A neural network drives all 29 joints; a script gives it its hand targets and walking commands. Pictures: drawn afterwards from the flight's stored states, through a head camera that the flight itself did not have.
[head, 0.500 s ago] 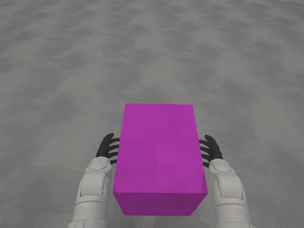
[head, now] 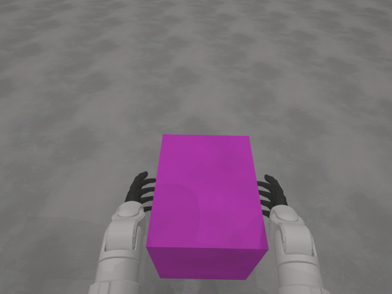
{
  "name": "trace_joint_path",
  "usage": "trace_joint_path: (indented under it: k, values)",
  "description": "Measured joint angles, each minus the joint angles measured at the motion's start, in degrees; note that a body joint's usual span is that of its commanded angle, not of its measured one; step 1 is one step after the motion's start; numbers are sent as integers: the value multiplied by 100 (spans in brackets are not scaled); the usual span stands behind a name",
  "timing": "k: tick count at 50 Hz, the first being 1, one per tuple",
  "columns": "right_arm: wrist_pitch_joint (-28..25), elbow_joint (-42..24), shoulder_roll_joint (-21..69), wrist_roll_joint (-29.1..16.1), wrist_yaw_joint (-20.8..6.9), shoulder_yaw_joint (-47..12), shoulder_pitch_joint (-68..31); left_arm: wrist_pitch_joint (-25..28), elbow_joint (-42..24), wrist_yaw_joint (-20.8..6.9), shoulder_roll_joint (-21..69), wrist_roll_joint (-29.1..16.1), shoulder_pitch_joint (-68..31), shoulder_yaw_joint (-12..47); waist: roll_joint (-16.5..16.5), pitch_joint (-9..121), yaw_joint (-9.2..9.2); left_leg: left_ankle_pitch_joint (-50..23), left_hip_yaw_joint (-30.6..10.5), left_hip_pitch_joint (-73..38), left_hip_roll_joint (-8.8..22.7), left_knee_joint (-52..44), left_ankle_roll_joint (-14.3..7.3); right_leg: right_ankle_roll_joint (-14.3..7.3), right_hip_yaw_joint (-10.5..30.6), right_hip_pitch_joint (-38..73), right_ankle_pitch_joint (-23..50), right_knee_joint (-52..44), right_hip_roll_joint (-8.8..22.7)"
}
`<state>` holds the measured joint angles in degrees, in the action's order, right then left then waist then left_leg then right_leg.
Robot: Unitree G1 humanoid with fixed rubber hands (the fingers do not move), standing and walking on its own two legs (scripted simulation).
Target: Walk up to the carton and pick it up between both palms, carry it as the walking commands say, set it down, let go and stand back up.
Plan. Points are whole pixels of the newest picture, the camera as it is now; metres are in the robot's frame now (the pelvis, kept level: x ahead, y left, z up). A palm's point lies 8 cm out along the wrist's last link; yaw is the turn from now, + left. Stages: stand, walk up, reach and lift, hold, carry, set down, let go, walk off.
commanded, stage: carry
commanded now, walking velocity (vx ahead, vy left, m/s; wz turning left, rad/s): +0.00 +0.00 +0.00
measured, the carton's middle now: (204, 207) +0.34 +0.00 -0.05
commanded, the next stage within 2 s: hold in 0.98 s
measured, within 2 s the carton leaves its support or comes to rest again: neither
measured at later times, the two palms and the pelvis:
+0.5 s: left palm (122, 208) +0.28 +0.17 +0.04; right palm (267, 211) +0.28 -0.13 +0.04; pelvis -0.01 +0.02 +0.00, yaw -1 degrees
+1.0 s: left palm (117, 209) +0.28 +0.18 +0.04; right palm (264, 213) +0.27 -0.12 +0.04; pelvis -0.02 +0.03 +0.00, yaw -1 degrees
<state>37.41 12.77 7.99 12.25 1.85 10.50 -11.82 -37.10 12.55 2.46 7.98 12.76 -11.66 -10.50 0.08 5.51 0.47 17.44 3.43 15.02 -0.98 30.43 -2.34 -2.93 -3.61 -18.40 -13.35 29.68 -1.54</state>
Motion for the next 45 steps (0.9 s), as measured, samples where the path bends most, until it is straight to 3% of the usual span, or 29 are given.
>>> trace_joint_path:
  k: [45]
  values:
    - [205,-144,19,185,-97,28,-91,-280,-146,-37,30,110,-162,-4,-60,12,-97,-231,198,46,-227,-228,-265,278,205,-114,247,-137,211]
